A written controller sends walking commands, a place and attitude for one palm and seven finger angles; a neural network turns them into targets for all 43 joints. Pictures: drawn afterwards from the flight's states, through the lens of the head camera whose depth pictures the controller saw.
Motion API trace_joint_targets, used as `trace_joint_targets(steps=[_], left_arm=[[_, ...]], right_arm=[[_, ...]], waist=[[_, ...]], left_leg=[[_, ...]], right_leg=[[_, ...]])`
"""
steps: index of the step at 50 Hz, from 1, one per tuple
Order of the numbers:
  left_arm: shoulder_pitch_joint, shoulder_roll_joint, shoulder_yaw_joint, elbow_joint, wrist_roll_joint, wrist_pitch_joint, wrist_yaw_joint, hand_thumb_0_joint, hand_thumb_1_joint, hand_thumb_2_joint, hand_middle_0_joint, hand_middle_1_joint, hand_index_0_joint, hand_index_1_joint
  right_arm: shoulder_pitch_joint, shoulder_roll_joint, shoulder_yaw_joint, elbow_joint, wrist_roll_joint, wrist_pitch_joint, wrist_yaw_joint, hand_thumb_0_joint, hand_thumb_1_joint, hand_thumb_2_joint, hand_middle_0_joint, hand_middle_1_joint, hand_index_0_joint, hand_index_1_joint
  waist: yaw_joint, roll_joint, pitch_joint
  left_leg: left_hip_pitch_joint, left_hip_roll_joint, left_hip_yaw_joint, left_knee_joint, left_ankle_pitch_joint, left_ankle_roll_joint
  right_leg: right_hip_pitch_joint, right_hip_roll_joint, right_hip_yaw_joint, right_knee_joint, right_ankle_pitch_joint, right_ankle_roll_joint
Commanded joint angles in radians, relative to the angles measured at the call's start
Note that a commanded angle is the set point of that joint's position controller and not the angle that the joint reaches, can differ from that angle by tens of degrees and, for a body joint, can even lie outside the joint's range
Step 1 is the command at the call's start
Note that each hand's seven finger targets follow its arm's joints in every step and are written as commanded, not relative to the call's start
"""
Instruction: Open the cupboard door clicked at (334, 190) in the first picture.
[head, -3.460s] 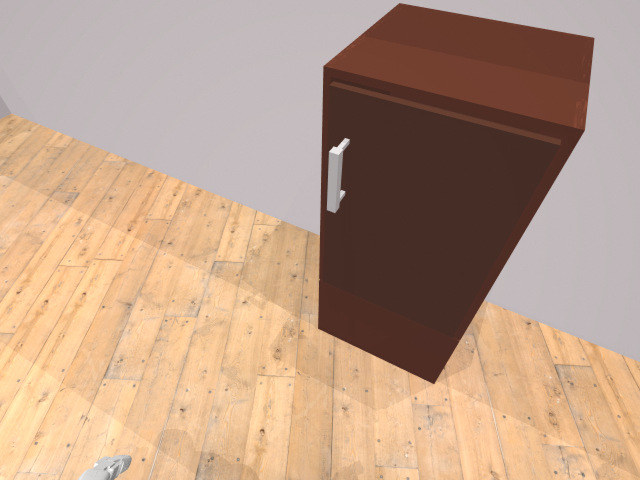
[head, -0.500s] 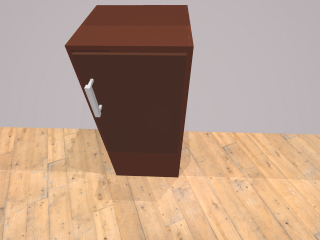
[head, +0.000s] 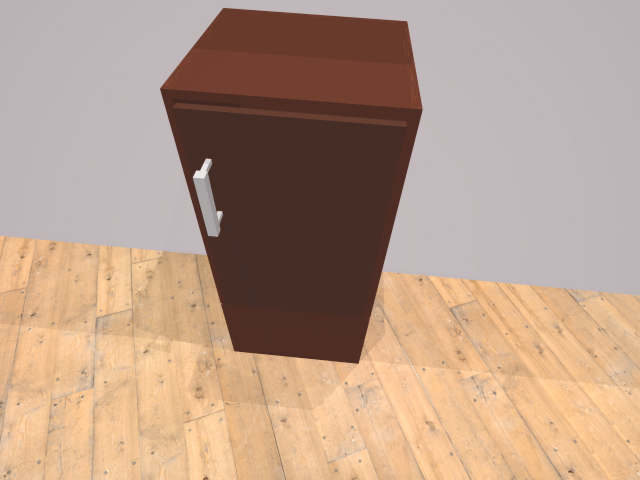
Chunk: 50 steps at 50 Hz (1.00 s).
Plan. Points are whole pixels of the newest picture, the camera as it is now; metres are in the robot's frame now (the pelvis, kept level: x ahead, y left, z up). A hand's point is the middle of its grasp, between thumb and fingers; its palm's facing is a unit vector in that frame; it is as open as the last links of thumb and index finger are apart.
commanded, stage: come to a stop and stand still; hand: left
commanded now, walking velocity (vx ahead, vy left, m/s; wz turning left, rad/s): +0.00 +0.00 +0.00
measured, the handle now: (210, 198) +0.59 +0.26 -0.03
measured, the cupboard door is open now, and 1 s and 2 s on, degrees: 0 0 0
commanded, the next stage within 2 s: look again from close up in 0.92 s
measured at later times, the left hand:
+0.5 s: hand out of the picture -0.06 +0.18 -0.18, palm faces +0.04 -0.98 -0.18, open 7.4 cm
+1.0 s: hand out of the picture -0.10 +0.14 -0.18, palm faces +0.07 -0.99 -0.12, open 7.4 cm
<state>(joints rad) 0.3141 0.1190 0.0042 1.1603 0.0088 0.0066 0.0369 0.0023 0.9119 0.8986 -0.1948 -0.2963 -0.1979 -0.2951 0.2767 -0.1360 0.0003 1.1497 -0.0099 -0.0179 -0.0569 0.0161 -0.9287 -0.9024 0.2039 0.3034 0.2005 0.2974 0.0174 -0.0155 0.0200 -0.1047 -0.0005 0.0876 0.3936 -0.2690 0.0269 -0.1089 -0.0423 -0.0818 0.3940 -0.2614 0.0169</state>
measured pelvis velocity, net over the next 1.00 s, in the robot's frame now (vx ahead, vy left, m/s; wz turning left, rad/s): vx -0.06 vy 0.00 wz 0.01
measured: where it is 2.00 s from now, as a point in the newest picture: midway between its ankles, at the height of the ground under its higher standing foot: outside the picture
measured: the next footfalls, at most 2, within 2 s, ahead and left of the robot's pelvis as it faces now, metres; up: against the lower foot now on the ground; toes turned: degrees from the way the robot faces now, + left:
none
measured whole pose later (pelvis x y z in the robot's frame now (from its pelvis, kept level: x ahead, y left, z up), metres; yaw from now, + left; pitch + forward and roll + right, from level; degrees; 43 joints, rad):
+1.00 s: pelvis -0.06 +0.00 -0.01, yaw +1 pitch -1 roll +0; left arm 0.37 0.10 0.00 1.10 0.02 -0.01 0.03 0.00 0.91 0.90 -0.19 -0.30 -0.20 -0.30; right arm 0.34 -0.11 0.00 1.11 -0.01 -0.01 -0.03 0.01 -0.91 -0.90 0.20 0.30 0.20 0.30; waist 0.01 -0.02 0.01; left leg -0.26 0.01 0.07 0.49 -0.22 0.03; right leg -0.25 -0.04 -0.09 0.48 -0.21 0.00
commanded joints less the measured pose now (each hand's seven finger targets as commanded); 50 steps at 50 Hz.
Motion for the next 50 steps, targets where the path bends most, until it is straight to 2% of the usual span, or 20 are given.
trace_joint_targets(steps=[1,5,6,7,8,9,10,11,13,15,16,21,22,25,29,35,38,39,46,50], left_arm=[[0.069,0.087,0.009,-0.024,0.003,-0.017,0.005,0.000,0.900,0.900,-0.200,-0.300,-0.200,-0.300],[0.070,0.081,0.007,-0.020,0.004,-0.015,0.005,0.000,0.900,0.900,-0.200,-0.300,-0.200,-0.300],[0.105,0.117,-0.007,-0.010,0.018,-0.051,0.044,0.000,0.900,0.900,-0.200,-0.300,-0.200,-0.300],[0.112,0.152,0.005,-0.028,0.017,-0.065,0.033,0.000,0.900,0.900,-0.200,-0.300,-0.200,-0.300],[0.109,0.124,0.000,-0.043,0.012,-0.059,0.026,0.000,0.900,0.900,-0.200,-0.300,-0.200,-0.300],[0.100,0.113,-0.006,-0.044,0.005,-0.055,0.023,0.000,0.900,0.900,-0.200,-0.300,-0.200,-0.300],[0.081,0.103,-0.007,-0.052,0.003,-0.050,0.019,0.000,0.900,0.900,-0.200,-0.300,-0.200,-0.300],[0.077,0.098,-0.005,-0.064,0.004,-0.044,0.015,0.000,0.900,0.900,-0.200,-0.300,-0.200,-0.300],[0.059,0.096,-0.004,-0.075,0.008,-0.031,0.010,0.000,0.900,0.900,-0.200,-0.300,-0.200,-0.300],[0.055,0.094,-0.005,-0.079,0.009,-0.023,0.005,0.000,0.900,0.900,-0.200,-0.300,-0.200,-0.300],[0.055,0.096,-0.006,-0.081,0.010,-0.020,0.003,0.000,0.900,0.900,-0.200,-0.300,-0.200,-0.300],[0.064,0.095,-0.003,-0.099,0.013,-0.016,-0.001,0.000,0.900,0.900,-0.200,-0.300,-0.200,-0.300],[0.069,0.096,-0.002,-0.102,0.014,-0.015,-0.001,0.000,0.900,0.900,-0.200,-0.300,-0.200,-0.300],[0.085,0.094,0.001,-0.107,0.015,-0.015,-0.003,0.000,0.900,0.900,-0.200,-0.300,-0.200,-0.300],[0.096,0.093,0.003,-0.111,0.016,-0.019,-0.003,0.000,0.900,0.900,-0.200,-0.300,-0.200,-0.300],[0.107,0.089,0.004,-0.110,0.014,-0.024,-0.003,0.000,0.900,0.900,-0.200,-0.300,-0.200,-0.300],[0.118,0.085,0.004,-0.104,0.013,-0.027,-0.002,0.000,0.900,0.900,-0.200,-0.300,-0.200,-0.300],[0.119,0.084,0.005,-0.104,0.012,-0.027,-0.002,0.000,0.900,0.900,-0.200,-0.300,-0.200,-0.300],[0.131,0.071,0.004,-0.091,0.010,-0.032,-0.002,0.000,0.900,0.900,-0.200,-0.300,-0.200,-0.300],[0.132,0.064,0.004,-0.088,0.009,-0.031,-0.002,0.000,0.900,0.900,-0.200,-0.300,-0.200,-0.300]], right_arm=[[0.099,-0.087,-0.007,-0.006,0.001,-0.012,0.000,0.000,-0.900,-0.900,0.200,0.300,0.200,0.300],[0.098,-0.082,-0.006,-0.006,0.001,-0.009,0.003,0.000,-0.900,-0.900,0.200,0.300,0.200,0.300],[0.010,-0.131,-0.002,-0.088,0.013,-0.024,0.027,0.000,-0.900,-0.900,0.200,0.300,0.200,0.300],[0.015,-0.108,-0.001,-0.127,0.007,-0.019,0.032,0.000,-0.900,-0.900,0.200,0.300,0.200,0.300],[0.082,-0.068,-0.003,-0.109,-0.001,-0.023,0.024,0.000,-0.900,-0.900,0.200,0.300,0.200,0.300],[0.113,-0.080,-0.005,-0.101,-0.002,-0.024,0.020,0.000,-0.900,-0.900,0.200,0.300,0.200,0.300],[0.121,-0.092,-0.006,-0.098,-0.002,-0.021,0.019,0.000,-0.900,-0.900,0.200,0.300,0.200,0.300],[0.107,-0.102,-0.009,-0.101,-0.001,-0.019,0.019,0.000,-0.900,-0.900,0.200,0.300,0.200,0.300],[0.094,-0.104,-0.007,-0.110,-0.005,-0.016,0.022,0.000,-0.900,-0.900,0.200,0.300,0.200,0.300],[0.078,-0.103,-0.006,-0.118,-0.005,-0.011,0.024,0.000,-0.900,-0.900,0.200,0.300,0.200,0.300],[0.075,-0.104,-0.005,-0.122,-0.006,-0.008,0.027,0.000,-0.900,-0.900,0.200,0.300,0.200,0.300],[0.082,-0.116,-0.011,-0.129,-0.008,-0.004,0.032,0.000,-0.900,-0.900,0.200,0.300,0.200,0.300],[0.084,-0.118,-0.012,-0.129,-0.008,-0.004,0.032,0.000,-0.900,-0.900,0.200,0.300,0.200,0.300],[0.084,-0.119,-0.014,-0.129,-0.008,-0.001,0.034,0.000,-0.900,-0.900,0.200,0.300,0.200,0.300],[0.096,-0.108,-0.015,-0.121,-0.008,0.001,0.035,0.000,-0.900,-0.900,0.200,0.300,0.200,0.300],[0.117,-0.089,-0.013,-0.102,-0.007,0.001,0.036,0.000,-0.900,-0.900,0.200,0.300,0.200,0.300],[0.122,-0.077,-0.011,-0.095,-0.005,0.001,0.035,0.000,-0.900,-0.900,0.200,0.300,0.200,0.300],[0.127,-0.075,-0.011,-0.092,-0.005,0.001,0.035,0.000,-0.900,-0.900,0.200,0.300,0.200,0.300],[0.132,-0.061,-0.007,-0.075,-0.003,-0.006,0.031,0.000,-0.900,-0.900,0.200,0.300,0.200,0.300],[0.132,-0.058,-0.006,-0.070,-0.003,-0.006,0.029,0.000,-0.900,-0.900,0.200,0.300,0.200,0.300]], waist=[[-0.016,0.028,0.037],[-0.016,0.021,0.072],[0.006,0.046,0.119],[-0.023,0.030,0.084],[-0.034,0.029,0.009],[-0.035,-0.002,-0.086],[-0.038,-0.019,-0.118],[-0.032,0.002,-0.115],[-0.024,0.033,-0.026],[-0.019,0.056,0.065],[-0.018,0.037,0.099],[-0.012,0.016,0.129],[-0.011,0.045,0.123],[-0.006,0.026,0.106],[-0.012,-0.004,0.096],[-0.018,0.013,0.093],[-0.019,-0.016,0.095],[-0.020,-0.007,0.095],[-0.018,0.016,0.069],[-0.016,0.009,0.077]], left_leg=[[0.003,0.129,-0.095,-0.064,0.369,0.005],[-0.026,0.125,-0.102,-0.087,0.282,0.005],[-0.131,0.131,-0.081,0.123,0.472,-0.024],[-0.119,0.099,-0.066,0.108,0.392,-0.023],[-0.098,0.084,-0.076,0.071,0.295,-0.005],[-0.079,0.101,-0.088,0.085,0.286,0.004],[-0.063,0.114,-0.105,0.077,0.296,0.008],[-0.062,0.120,-0.110,0.067,0.285,0.013],[-0.124,0.120,-0.123,0.043,0.220,0.019],[-0.192,0.114,-0.136,-0.005,0.087,0.021],[-0.222,0.111,-0.145,-0.030,0.009,0.022],[-0.283,0.112,-0.180,-0.107,-0.183,0.026],[-0.286,0.114,-0.184,-0.118,-0.194,0.028],[-0.292,0.115,-0.186,-0.128,-0.236,0.030],[-0.270,0.101,-0.164,-0.101,-0.209,0.028],[-0.248,0.093,-0.146,-0.076,-0.175,0.021],[-0.238,0.088,-0.136,-0.056,-0.139,0.019],[-0.235,0.086,-0.127,-0.051,-0.133,0.016],[-0.218,0.092,-0.126,-0.047,-0.077,0.013],[-0.222,0.093,-0.125,-0.046,-0.065,0.011]], right_leg=[[-0.031,-0.079,0.066,-0.047,0.250,-0.025],[-0.046,-0.077,0.069,-0.063,0.191,-0.022],[-0.108,-0.116,0.116,-0.016,0.482,-0.028],[-0.059,-0.135,0.073,0.030,0.674,-0.041],[-0.021,-0.129,0.089,0.090,0.645,-0.053],[0.009,-0.119,0.074,0.090,0.527,-0.057],[0.011,-0.101,0.063,0.089,0.395,-0.058],[-0.006,-0.089,0.067,0.081,0.282,-0.056],[-0.054,-0.071,0.061,0.070,0.125,-0.054],[-0.099,-0.063,0.065,0.050,0.034,-0.053],[-0.115,-0.059,0.066,0.044,-0.003,-0.053],[-0.121,-0.050,0.061,0.045,-0.044,-0.048],[-0.116,-0.047,0.059,0.050,-0.040,-0.048],[-0.111,-0.047,0.061,0.041,-0.057,-0.045],[-0.140,-0.056,0.085,0.009,-0.101,-0.047],[-0.174,-0.064,0.100,-0.019,-0.131,-0.048],[-0.184,-0.070,0.112,-0.034,-0.137,-0.049],[-0.190,-0.072,0.112,-0.040,-0.146,-0.050],[-0.160,-0.071,0.105,-0.030,-0.069,-0.051],[-0.154,-0.070,0.100,-0.030,-0.053,-0.050]])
